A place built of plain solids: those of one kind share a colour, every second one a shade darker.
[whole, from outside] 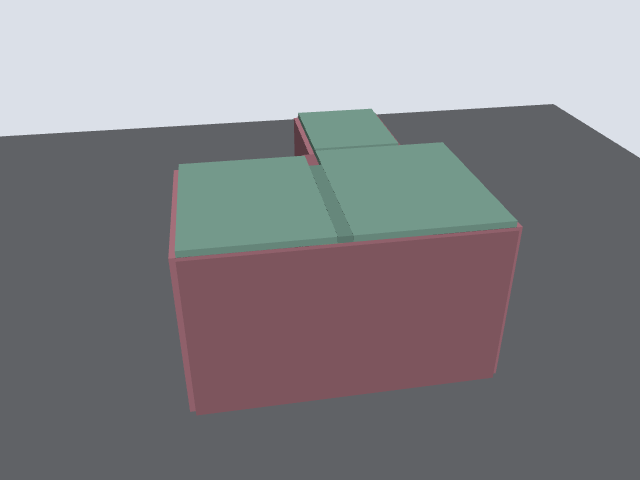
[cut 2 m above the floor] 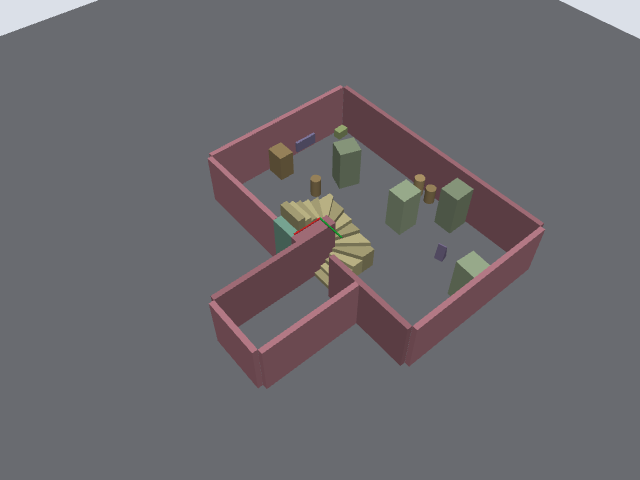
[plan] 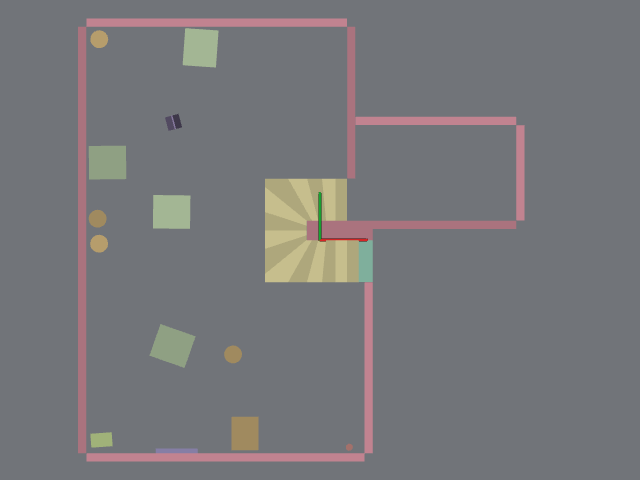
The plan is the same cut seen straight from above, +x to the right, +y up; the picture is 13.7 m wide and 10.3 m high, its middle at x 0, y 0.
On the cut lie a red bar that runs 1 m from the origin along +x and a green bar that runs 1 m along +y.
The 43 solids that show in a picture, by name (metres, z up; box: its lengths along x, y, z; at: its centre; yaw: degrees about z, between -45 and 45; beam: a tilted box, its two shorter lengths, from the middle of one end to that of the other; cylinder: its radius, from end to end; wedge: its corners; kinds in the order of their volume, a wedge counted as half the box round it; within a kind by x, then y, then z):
{
 "wall_1": {"box": [0.18, 9.15, 5.33], "at": [-5.1, 0.0, 2.61]},
 "wall_2": {"box": [5.59, 0.18, 5.33], "at": [-2.22, 4.67, 2.61]},
 "wall_3": {"box": [5.97, 0.18, 5.33], "at": [-2.03, -4.67, 2.61]},
 "wall_4": {"box": [1.42, 0.42, 5.58], "at": [0.43, 0.21, 2.49]},
 "wall_5": {"box": [0.18, 3.26, 5.33], "at": [0.67, 2.95, 2.61]},
 "wall_6": {"box": [0.18, 3.67, 5.33], "at": [1.04, -2.74, 2.61]},
 "wall_7": {"box": [3.45, 0.18, 2.76], "at": [2.49, 0.33, 1.33]},
 "wall_8": {"box": [3.45, 0.18, 2.76], "at": [2.49, 2.56, 1.33]},
 "wall_9": {"box": [3.88, 0.18, 2.61], "at": [3.07, 0.09, 3.97]},
 "wall_10": {"box": [0.18, 2.05, 2.76], "at": [4.3, 1.44, 1.33]},
 "roof_1": {"box": [4.73, 0.42, 0.2], "at": [-2.65, 0.21, 5.38]},
 "roof_2": {"box": [5.59, 4.16, 0.2], "at": [-2.22, 2.5, 5.38]},
 "roof_3": {"box": [5.97, 4.57, 0.2], "at": [-2.03, -2.29, 5.38]},
 "roof_4": {"box": [0.18, 0.9, 0.2], "at": [1.04, -0.45, 5.38]},
 "roof_5": {"box": [3.88, 3.0, 0.2], "at": [3.07, -1.51, 5.38]},
 "tread_1": {"wedge": [[-1.18, -0.9, -0.05], [-1.18, -0.9, 1.66], [-1.18, -0.73, -0.05], [-1.18, -0.73, 1.66], [-0.68, -0.9, -0.05], [-0.68, -0.9, 1.66], [-0.07, 0.18, -0.05], [-0.07, 0.18, 1.67]]},
 "tread_2": {"wedge": [[-1.18, -0.73, -0.05], [-1.18, -0.73, 1.49], [-1.18, -0.19, -0.05], [-1.18, -0.19, 1.5], [-0.28, 0.0, -0.05], [-0.28, 0.0, 1.5], [-0.28, 0.11, -0.05], [-0.28, 0.11, 1.5]]},
 "tread_3": {"wedge": [[-1.18, -0.19, -0.05], [-1.18, -0.19, 1.33], [-1.18, 0.2, -0.05], [-1.18, 0.2, 1.33], [-0.28, 0.1, -0.05], [-0.28, 0.1, 1.33], [-0.28, 0.2, -0.05], [-0.28, 0.2, 1.33]]},
 "tread_4": {"wedge": [[-1.18, 0.2, -0.05], [-1.18, 0.2, 1.16], [-1.18, 0.6, -0.05], [-1.18, 0.6, 1.16], [-0.28, 0.2, -0.05], [-0.28, 0.2, 1.16], [-0.28, 0.31, -0.05], [-0.28, 0.31, 1.16]]},
 "tread_5": {"wedge": [[-1.18, 0.6, -0.05], [-1.18, 0.6, 1.0], [-1.18, 1.14, -0.05], [-1.18, 1.14, 1.0], [-0.28, 0.3, -0.05], [-0.28, 0.3, 1.0], [-0.28, 0.41, -0.05], [-0.28, 0.41, 1.0]]},
 "tread_6": {"wedge": [[-1.18, 1.14, -0.05], [-1.18, 1.14, 0.83], [-1.18, 1.32, -0.05], [-1.18, 1.32, 0.83], [-0.68, 1.32, -0.05], [-0.68, 1.32, 0.83], [-0.07, 0.24, -0.05], [-0.07, 0.24, 0.83]]},
 "tread_7": {"wedge": [[-0.69, 1.32, -0.05], [-0.69, 1.32, 0.66], [-0.28, 1.32, -0.05], [-0.28, 1.32, 0.66], [-0.18, 0.42, -0.05], [-0.18, 0.42, 0.66], [-0.03, 0.42, -0.05], [-0.03, 0.42, 0.66]]},
 "tread_8": {"wedge": [[-0.68, -0.9, -0.05], [-0.68, -0.9, 1.83], [-0.28, -0.9, -0.05], [-0.28, -0.9, 1.83], [-0.17, 0.0, -0.05], [-0.17, 0.0, 1.83], [-0.04, 0.0, -0.05], [-0.04, 0.0, 1.83]]},
 "tread_9": {"wedge": [[-0.28, -0.9, -0.05], [-0.28, -0.9, 2.0], [-0.04, 0.0, -0.05], [-0.04, 0.0, 2.0], [0.05, -0.9, -0.05], [0.05, -0.9, 1.99], [0.13, 0.0, -0.05], [0.13, 0.0, 1.99]]},
 "tread_10": {"wedge": [[-0.28, 1.32, -0.05], [-0.28, 1.32, 0.49], [-0.04, 0.42, -0.05], [-0.04, 0.42, 0.5], [0.04, 1.32, -0.05], [0.04, 1.32, 0.5], [0.13, 0.42, -0.05], [0.13, 0.42, 0.5]]},
 "tread_11": {"wedge": [[0.04, 1.32, -0.05], [0.04, 1.32, 0.33], [0.13, 0.42, -0.05], [0.13, 0.42, 0.33], [0.33, 0.42, -0.05], [0.33, 0.42, 0.33], [0.33, 1.32, -0.05], [0.33, 1.32, 0.33]]},
 "tread_12": {"wedge": [[0.05, -0.9, -0.05], [0.05, -0.9, 2.16], [0.13, 0.0, -0.05], [0.13, 0.0, 2.16], [0.33, 0.0, -0.05], [0.33, 0.0, 2.16], [0.34, -0.9, -0.05], [0.34, -0.9, 2.16]]},
 "tread_13": {"wedge": [[0.33, -0.9, -0.05], [0.33, -0.9, 2.33], [0.33, 0.0, -0.05], [0.33, 0.0, 2.33], [0.58, -0.9, -0.05], [0.58, -0.9, 2.33], [0.58, 0.0, -0.05], [0.58, 0.0, 2.33]]},
 "tread_14": {"wedge": [[0.33, 0.42, -0.05], [0.33, 0.42, 0.16], [0.33, 1.32, -0.05], [0.33, 1.32, 0.16], [0.58, 0.42, -0.05], [0.58, 0.42, 0.16], [0.58, 1.32, -0.05], [0.58, 1.32, 0.17]]},
 "tread_15": {"wedge": [[0.58, -0.9, -0.05], [0.58, -0.9, 2.5], [0.58, 0.0, -0.05], [0.58, 0.0, 2.5], [0.83, -0.9, -0.05], [0.83, -0.9, 2.49], [0.83, 0.0, -0.05], [0.83, 0.0, 2.49]]},
 "cage_trolley_1": {"box": [0.8, 0.72, 1.71], "at": [-4.56, 1.66, 0.81], "yaw": 0.6},
 "cage_trolley_2": {"box": [0.8, 0.72, 1.71], "at": [-3.18, 0.6, 0.81], "yaw": -0.7},
 "cage_trolley_3": {"box": [0.8, 0.72, 1.71], "at": [-3.16, -2.27, 0.81], "yaw": -19.3},
 "cage_trolley_4": {"box": [0.72, 0.8, 1.71], "at": [-2.56, 4.12, 0.81], "yaw": -4.0},
 "bin_1": {"cylinder": 0.19, "from": [-4.77, 0.46, 0.0], "to": [-4.77, 0.46, 0.62]},
 "bin_2": {"cylinder": 0.19, "from": [-4.74, -0.08, 0.0], "to": [-4.74, -0.08, 0.75]},
 "bin_3": {"cylinder": 0.19, "from": [-4.74, 4.31, 0.0], "to": [-4.74, 4.31, 0.62]},
 "bin_4": {"cylinder": 0.19, "from": [-1.87, -2.45, 0.0], "to": [-1.87, -2.45, 0.75]},
 "bin_5": {"box": [0.58, 0.72, 1.11], "at": [-1.61, -4.15, 0.51]},
 "floor_1": {"box": [0.31, 0.9, 2.71], "at": [0.98, -0.45, 1.31]},
 "bucket_1": {"box": [0.46, 0.3, 0.39], "at": [-4.69, -4.29, 0.14], "yaw": 4.0},
 "sign_1": {"wedge": [[-3.33, 2.63, 0.0], [-3.25, 2.34, 0.0], [-3.2, 2.67, 0.62], [-3.17, 2.67, 0.62], [-3.12, 2.38, 0.62], [-3.09, 2.38, 0.62], [-3.04, 2.71, 0.0], [-2.96, 2.42, 0.0]]},
 "radiator_1": {"box": [0.9, 0.1, 0.45], "at": [-3.07, -4.53, 0.38]}
}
